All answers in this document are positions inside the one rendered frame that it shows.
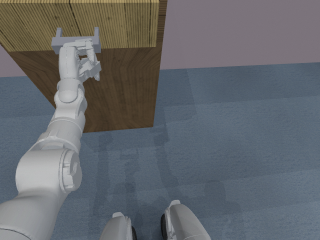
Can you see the left robot thigh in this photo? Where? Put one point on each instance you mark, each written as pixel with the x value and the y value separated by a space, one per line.
pixel 117 228

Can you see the handle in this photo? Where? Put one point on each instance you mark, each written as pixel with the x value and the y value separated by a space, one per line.
pixel 59 41

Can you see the cabinet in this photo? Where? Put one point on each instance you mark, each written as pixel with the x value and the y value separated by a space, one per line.
pixel 125 95

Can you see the robot left forearm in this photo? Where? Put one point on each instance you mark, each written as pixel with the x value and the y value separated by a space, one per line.
pixel 67 124

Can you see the drawer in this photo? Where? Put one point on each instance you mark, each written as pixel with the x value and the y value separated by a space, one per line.
pixel 30 25

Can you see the left robot hand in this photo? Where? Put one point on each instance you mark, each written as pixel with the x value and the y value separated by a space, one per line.
pixel 70 65

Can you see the robot left shin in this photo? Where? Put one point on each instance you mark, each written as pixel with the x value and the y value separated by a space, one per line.
pixel 117 214

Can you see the robot left upper arm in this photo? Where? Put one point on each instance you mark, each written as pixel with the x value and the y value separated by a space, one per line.
pixel 44 180

